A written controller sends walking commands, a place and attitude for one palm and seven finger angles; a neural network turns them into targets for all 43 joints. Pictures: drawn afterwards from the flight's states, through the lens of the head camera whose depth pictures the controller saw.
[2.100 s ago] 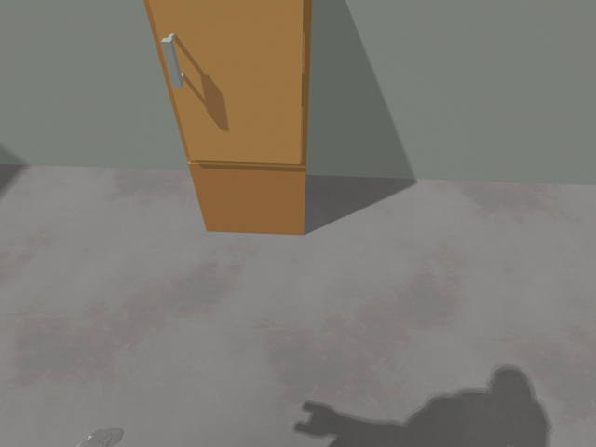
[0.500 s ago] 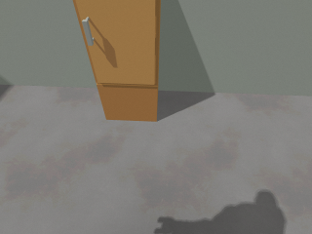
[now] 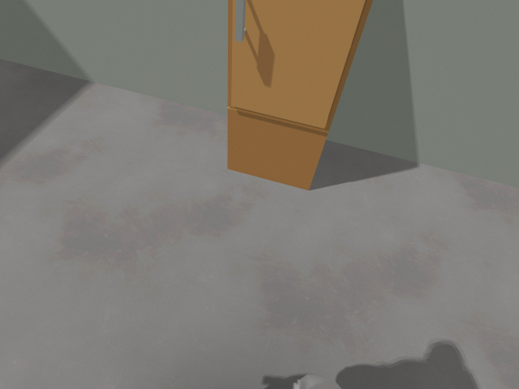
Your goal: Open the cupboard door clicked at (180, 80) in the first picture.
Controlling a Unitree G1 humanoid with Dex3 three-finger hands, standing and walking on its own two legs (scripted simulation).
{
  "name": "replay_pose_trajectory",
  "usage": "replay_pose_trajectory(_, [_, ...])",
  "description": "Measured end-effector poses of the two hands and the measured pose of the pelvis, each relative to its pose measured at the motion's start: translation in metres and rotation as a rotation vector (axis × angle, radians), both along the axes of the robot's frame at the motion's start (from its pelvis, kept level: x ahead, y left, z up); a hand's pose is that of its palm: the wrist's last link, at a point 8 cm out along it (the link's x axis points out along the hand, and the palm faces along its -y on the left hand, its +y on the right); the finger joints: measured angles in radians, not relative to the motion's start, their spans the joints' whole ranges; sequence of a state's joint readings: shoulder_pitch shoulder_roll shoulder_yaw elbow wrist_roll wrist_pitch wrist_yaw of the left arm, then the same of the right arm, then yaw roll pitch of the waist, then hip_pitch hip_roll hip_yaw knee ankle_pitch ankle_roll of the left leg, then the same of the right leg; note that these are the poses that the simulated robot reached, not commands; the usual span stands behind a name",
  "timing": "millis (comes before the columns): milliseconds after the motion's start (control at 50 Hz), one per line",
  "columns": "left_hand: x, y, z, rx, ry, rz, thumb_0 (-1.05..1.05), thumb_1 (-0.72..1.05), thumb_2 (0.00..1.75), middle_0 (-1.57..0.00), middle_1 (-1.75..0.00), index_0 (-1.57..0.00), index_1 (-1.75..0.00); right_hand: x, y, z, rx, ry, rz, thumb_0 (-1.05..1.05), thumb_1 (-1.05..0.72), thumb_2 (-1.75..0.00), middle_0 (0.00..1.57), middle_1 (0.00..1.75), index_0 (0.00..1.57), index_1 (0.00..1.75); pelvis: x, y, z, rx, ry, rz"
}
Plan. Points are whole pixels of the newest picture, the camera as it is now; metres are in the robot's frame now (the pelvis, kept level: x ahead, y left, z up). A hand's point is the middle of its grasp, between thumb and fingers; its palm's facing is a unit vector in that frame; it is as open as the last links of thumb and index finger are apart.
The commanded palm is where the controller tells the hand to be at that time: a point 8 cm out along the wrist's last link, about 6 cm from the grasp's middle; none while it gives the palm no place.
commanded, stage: walk to a spot facing it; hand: left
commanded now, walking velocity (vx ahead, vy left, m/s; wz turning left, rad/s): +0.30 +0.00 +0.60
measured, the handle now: (242, 16) +1.13 +0.10 +0.03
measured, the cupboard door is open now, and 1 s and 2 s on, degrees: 0 0 0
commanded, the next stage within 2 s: turn to face it in 0.92 s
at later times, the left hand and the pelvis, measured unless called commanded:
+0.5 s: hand out of the picture +0.12 +0.15 -0.13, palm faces +0.33 -0.91 -0.26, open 7.3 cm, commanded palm none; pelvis +0.10 -0.06 +0.01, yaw +19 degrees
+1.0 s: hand out of the picture +0.08 +0.17 -0.18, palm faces +0.64 -0.73 -0.24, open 7.4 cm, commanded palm none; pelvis +0.22 +0.03 -0.01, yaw +37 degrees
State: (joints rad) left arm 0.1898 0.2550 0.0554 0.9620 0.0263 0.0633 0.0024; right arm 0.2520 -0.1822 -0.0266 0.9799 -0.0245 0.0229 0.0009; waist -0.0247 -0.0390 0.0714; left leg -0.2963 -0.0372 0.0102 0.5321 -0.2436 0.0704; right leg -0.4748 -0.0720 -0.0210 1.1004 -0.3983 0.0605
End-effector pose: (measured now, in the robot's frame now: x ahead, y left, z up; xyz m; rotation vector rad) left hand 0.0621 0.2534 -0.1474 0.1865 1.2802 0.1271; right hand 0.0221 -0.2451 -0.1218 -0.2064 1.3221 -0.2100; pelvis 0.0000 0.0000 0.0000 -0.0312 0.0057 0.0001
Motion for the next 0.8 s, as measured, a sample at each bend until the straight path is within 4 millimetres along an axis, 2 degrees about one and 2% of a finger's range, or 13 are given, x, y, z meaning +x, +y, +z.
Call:
replay_pose_trajectory(100, [-0.004, 0.007, 0.013, 0.007, -0.018, 0.045, 0.01, 0.91, 0.9, -0.2, -0.3, -0.2, -0.3, 0.005, 0.005, 0.005, 0.015, 0.0, 0.017, 0.01, -0.9, -0.9, 0.2, 0.3, 0.21, 0.3, 0.01, 0.0, 0.008, -0.005, 0.02, 0.049])
replay_pose_trajectory(180, [0.004, 0.005, 0.021, 0.019, -0.052, 0.079, 0.01, 0.91, 0.9, -0.2, -0.3, -0.2, -0.3, 0.01, -0.002, 0.004, 0.023, 0.014, 0.037, 0.01, -0.9, -0.9, 0.2, 0.3, 0.21, 0.3, 0.02, -0.006, 0.01, 0.0, 0.028, 0.098])
replay_pose_trajectory(300, [0.037, -0.014, 0.033, 0.037, -0.142, 0.118, 0.01, 0.91, 0.9, -0.2, -0.3, -0.2, -0.3, 0.028, -0.027, -0.003, 0.033, 0.061, 0.081, 0.01, -0.9, -0.9, 0.2, 0.3, 0.21, 0.3, 0.041, -0.026, 0.009, 0.014, 0.031, 0.176])
replay_pose_trajectory(380, [0.056, -0.032, 0.037, 0.064, -0.219, 0.154, 0.01, 0.91, 0.9, -0.2, -0.3, -0.2, -0.3, 0.057, -0.052, -0.019, 0.041, 0.083, 0.133, 0.01, -0.9, -0.9, 0.2, 0.3, 0.21, 0.3, 0.062, -0.046, -0.001, 0.031, 0.026, 0.232])
replay_pose_trajectory(420, [0.055, -0.041, 0.038, 0.081, -0.239, 0.198, 0.0, 0.91, 0.9, -0.2, -0.3, -0.2, -0.3, 0.082, -0.062, -0.025, 0.04, 0.089, 0.18, 0.01, -0.9, -0.9, 0.2, 0.3, 0.2, 0.3, 0.072, -0.054, -0.004, 0.032, 0.016, 0.271])
replay_pose_trajectory(480, [0.037, -0.053, 0.044, 0.088, -0.211, 0.28, 0.0, 0.91, 0.9, -0.2, -0.3, -0.2, -0.3, 0.133, -0.066, -0.02, 0.046, 0.053, 0.26, 0.01, -0.91, -0.9, 0.2, 0.3, 0.2, 0.3, 0.091, -0.058, 0.004, 0.05, 0.008, 0.32])
replay_pose_trajectory(540, [0.013, -0.066, 0.044, 0.082, -0.131, 0.351, 0.0, 0.91, 0.9, -0.2, -0.3, -0.2, -0.3, 0.191, -0.062, -0.012, 0.058, -0.017, 0.323, 0.01, -0.91, -0.9, 0.2, 0.3, 0.2, 0.3, 0.111, -0.058, 0.01, 0.066, 0.005, 0.359])
replay_pose_trajectory(600, [-0.012, -0.081, 0.04, 0.065, -0.036, 0.427, 0.0, 0.91, 0.9, -0.2, -0.3, -0.2, -0.3, 0.246, -0.047, -0.008, 0.064, -0.071, 0.388, 0.01, -0.91, -0.9, 0.2, 0.3, 0.2, 0.29, 0.129, -0.055, 0.011, 0.069, 0.001, 0.409])
replay_pose_trajectory(700, [-0.048, -0.111, 0.03, 0.01, 0.132, 0.556, 0.0, 0.91, 0.9, -0.2, -0.3, -0.2, -0.3, 0.327, 0.0, -0.009, 0.077, -0.102, 0.521, 0.01, -0.91, -0.9, 0.19, 0.3, 0.2, 0.29, 0.156, -0.043, 0.007, 0.06, 0.004, 0.483])
replay_pose_trajectory(800, [-0.07, -0.131, 0.021, -0.07, 0.283, 0.666, 0.0, 0.91, 0.9, -0.2, -0.3, -0.2, -0.3, 0.395, 0.076, -0.014, 0.105, -0.129, 0.68, 0.01, -0.91, -0.9, 0.19, 0.3, 0.2, 0.29, 0.182, -0.02, -0.004, 0.045, 0.027, 0.543])
